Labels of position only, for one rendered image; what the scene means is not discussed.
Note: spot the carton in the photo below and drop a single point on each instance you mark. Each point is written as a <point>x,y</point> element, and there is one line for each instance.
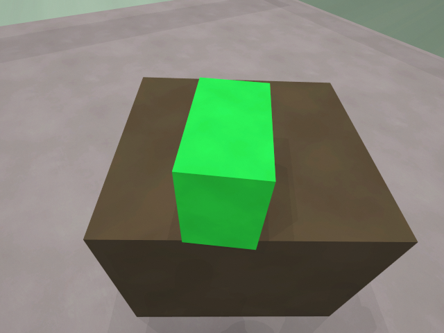
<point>224,172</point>

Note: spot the pedestal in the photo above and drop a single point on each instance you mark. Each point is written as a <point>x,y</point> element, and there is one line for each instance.
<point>332,225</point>

